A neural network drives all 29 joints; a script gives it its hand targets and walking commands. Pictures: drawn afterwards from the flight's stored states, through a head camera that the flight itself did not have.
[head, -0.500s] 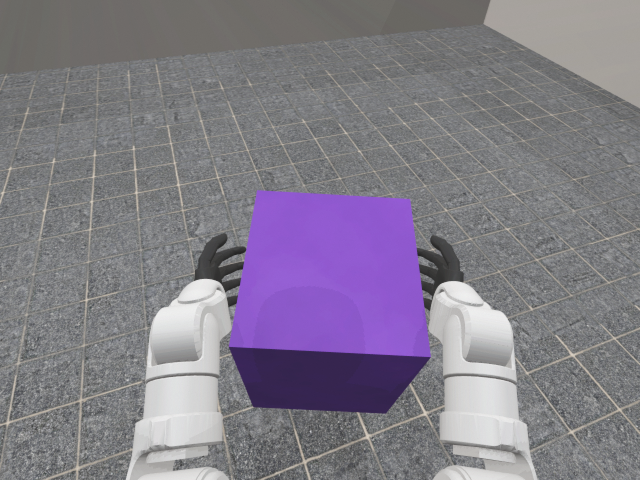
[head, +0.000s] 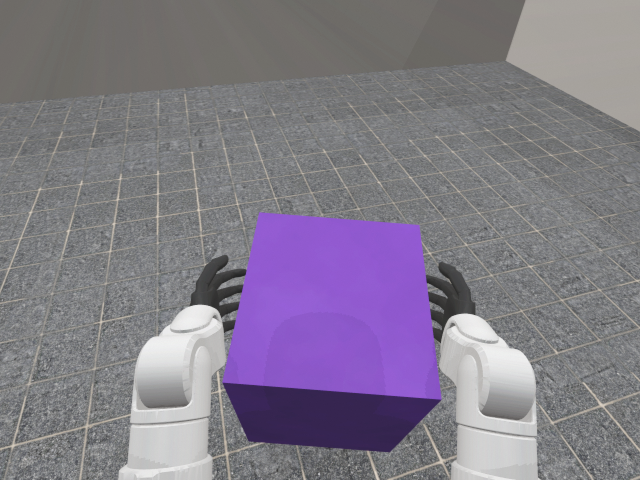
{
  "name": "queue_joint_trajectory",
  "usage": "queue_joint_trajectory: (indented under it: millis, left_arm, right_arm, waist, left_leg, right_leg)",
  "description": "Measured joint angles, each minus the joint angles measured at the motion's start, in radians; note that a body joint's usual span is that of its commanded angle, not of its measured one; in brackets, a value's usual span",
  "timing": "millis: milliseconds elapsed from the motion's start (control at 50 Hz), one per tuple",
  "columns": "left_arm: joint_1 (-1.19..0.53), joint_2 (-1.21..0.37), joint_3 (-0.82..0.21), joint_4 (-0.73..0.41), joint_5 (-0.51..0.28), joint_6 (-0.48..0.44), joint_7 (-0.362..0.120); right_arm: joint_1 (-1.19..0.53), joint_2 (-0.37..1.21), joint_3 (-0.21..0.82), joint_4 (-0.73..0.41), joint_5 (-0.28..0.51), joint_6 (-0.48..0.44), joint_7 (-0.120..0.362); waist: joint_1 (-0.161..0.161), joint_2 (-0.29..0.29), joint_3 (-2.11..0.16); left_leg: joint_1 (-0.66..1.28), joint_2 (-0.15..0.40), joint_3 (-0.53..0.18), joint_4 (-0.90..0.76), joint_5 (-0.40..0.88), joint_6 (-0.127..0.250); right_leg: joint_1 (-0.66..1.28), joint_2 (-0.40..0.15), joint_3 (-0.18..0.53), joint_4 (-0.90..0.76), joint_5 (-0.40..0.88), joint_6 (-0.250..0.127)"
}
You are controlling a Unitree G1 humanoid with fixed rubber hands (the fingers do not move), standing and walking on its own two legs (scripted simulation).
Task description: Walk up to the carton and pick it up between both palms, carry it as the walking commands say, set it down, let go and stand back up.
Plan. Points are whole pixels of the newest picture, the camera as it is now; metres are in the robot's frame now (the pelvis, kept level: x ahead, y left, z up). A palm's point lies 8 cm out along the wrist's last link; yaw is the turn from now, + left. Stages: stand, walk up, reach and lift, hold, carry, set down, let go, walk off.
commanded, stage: carry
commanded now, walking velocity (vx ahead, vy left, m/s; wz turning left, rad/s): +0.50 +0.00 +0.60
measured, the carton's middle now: (328, 340) +0.30 -0.01 +0.03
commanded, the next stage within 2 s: none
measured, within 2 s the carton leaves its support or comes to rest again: neither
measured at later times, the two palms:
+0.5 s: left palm (166, 244) +0.42 +0.23 +0.09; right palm (351, 211) +0.51 -0.05 +0.08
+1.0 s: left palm (85, 166) +0.65 +0.45 +0.07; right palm (230, 131) +0.79 +0.20 +0.08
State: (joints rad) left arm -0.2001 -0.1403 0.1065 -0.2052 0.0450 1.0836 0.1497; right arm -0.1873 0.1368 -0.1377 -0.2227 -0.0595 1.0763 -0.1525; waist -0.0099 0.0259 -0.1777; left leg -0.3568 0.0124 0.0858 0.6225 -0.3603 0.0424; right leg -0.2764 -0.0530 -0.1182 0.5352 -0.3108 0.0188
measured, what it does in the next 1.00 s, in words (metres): walks ahead, turning left: right foot, then left foot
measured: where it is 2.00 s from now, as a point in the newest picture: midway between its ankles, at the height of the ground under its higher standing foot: (209, 354)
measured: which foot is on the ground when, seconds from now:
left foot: down 0.00-0.44, up 0.46-0.84, down 0.86-1.00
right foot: down 0.00-0.14, up 0.16-0.40, down 0.42-0.88, up 0.90-1.00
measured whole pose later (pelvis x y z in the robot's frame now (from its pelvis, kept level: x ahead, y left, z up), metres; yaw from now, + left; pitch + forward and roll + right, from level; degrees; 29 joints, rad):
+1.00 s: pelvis +0.50 +0.21 +0.00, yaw +30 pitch +4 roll -1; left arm -0.01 -0.13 0.04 -0.47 0.04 1.16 0.15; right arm -0.04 0.13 -0.03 -0.43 -0.04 1.16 -0.16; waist -0.03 0.01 -0.04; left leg -0.35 -0.05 0.17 0.50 -0.22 0.14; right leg -0.42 -0.15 -0.04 1.22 -0.42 0.08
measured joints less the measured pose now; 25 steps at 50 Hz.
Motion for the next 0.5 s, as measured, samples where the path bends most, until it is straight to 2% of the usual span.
queue_joint_trajectory:
  millis: [60, 100, 140, 160, 200, 240, 280, 380, 400, 440, 460, 500]
  left_arm:
    - [0.015, 0.002, -0.019, -0.005, 0.001, 0.031, 0.005]
    - [0.029, 0.004, -0.024, -0.029, 0.003, 0.044, 0.007]
    - [0.062, 0.009, -0.020, -0.083, 0.001, 0.054, 0.007]
    - [0.088, 0.011, -0.021, -0.114, -0.001, 0.056, 0.006]
    - [0.133, 0.013, -0.028, -0.162, -0.009, 0.059, 0.005]
    - [0.165, 0.013, -0.040, -0.196, -0.016, 0.060, 0.005]
    - [0.189, 0.013, -0.053, -0.227, -0.020, 0.058, 0.005]
    - [0.226, 0.010, -0.079, -0.301, -0.021, 0.051, 0.007]
    - [0.227, 0.010, -0.086, -0.310, -0.021, 0.051, 0.007]
    - [0.213, 0.010, -0.102, -0.301, -0.019, 0.050, 0.008]
    - [0.206, 0.011, -0.110, -0.280, -0.016, 0.047, 0.008]
    - [0.208, 0.011, -0.109, -0.254, -0.013, 0.051, 0.007]
  right_arm:
    - [0.024, -0.003, 0.000, -0.016, 0.007, 0.031, -0.003]
    - [0.030, -0.004, 0.007, -0.029, 0.012, 0.042, -0.004]
    - [0.034, -0.003, 0.034, -0.042, 0.016, 0.043, -0.005]
    - [0.041, -0.004, 0.050, -0.053, 0.017, 0.045, -0.006]
    - [0.069, -0.006, 0.078, -0.088, 0.018, 0.053, -0.009]
    - [0.104, -0.008, 0.096, -0.130, 0.019, 0.060, -0.011]
    - [0.135, -0.009, 0.105, -0.172, 0.021, 0.062, -0.013]
    - [0.177, -0.008, 0.114, -0.258, 0.031, 0.061, -0.014]
    - [0.182, -0.008, 0.111, -0.273, 0.032, 0.063, -0.014]
    - [0.188, -0.009, 0.095, -0.293, 0.034, 0.067, -0.013]
    - [0.187, -0.009, 0.084, -0.288, 0.034, 0.070, -0.013]
    - [0.183, -0.009, 0.079, -0.265, 0.031, 0.084, -0.012]
  waist:
    - [-0.008, -0.020, -0.018]
    - [-0.009, -0.034, -0.018]
    - [-0.006, -0.054, -0.016]
    - [-0.009, -0.045, -0.016]
    - [-0.014, -0.017, -0.009]
    - [-0.015, 0.001, 0.005]
    - [-0.017, 0.009, 0.022]
    - [-0.022, 0.013, 0.055]
    - [-0.023, 0.018, 0.058]
    - [-0.023, 0.024, 0.055]
    - [-0.016, 0.028, 0.051]
    - [-0.003, 0.025, 0.042]
  left_leg:
    - [0.004, -0.002, 0.021, -0.015, -0.001, -0.002]
    - [0.035, -0.009, 0.040, -0.085, 0.057, -0.001]
    - [0.062, -0.040, 0.053, -0.102, 0.061, 0.016]
    - [0.069, -0.043, 0.050, -0.103, 0.043, 0.025]
    - [0.090, -0.038, 0.030, -0.120, 0.019, 0.035]
    - [0.122, -0.032, 0.004, -0.153, 0.016, 0.030]
    - [0.160, -0.031, -0.023, -0.192, 0.015, 0.028]
    - [0.254, -0.034, -0.092, -0.235, -0.028, 0.010]
    - [0.265, -0.032, -0.111, -0.211, -0.055, 0.004]
    - [0.225, -0.026, -0.121, -0.046, -0.108, -0.004]
    - [0.162, -0.024, -0.110, 0.108, -0.093, -0.008]
    - [0.030, -0.020, -0.079, 0.378, -0.065, -0.009]
  right_leg:
    - [0.049, -0.029, -0.035, -0.028, -0.034, 0.011]
    - [0.081, -0.054, -0.052, -0.039, -0.054, 0.031]
    - [0.070, -0.091, -0.046, 0.032, -0.083, 0.050]
    - [0.037, -0.088, -0.035, 0.128, -0.107, 0.059]
    - [-0.050, -0.046, 0.004, 0.327, -0.174, 0.056]
    - [-0.125, -0.011, 0.025, 0.415, -0.198, 0.046]
    - [-0.180, 0.001, 0.028, 0.375, -0.165, 0.042]
    - [-0.237, 0.010, 0.007, 0.118, -0.015, 0.036]
    - [-0.221, 0.014, -0.008, 0.054, 0.022, 0.031]
    - [-0.181, 0.002, -0.050, 0.015, 0.128, -0.011]
    - [-0.173, -0.008, -0.074, 0.045, 0.119, -0.031]
    - [-0.127, -0.023, -0.109, 0.044, 0.056, -0.047]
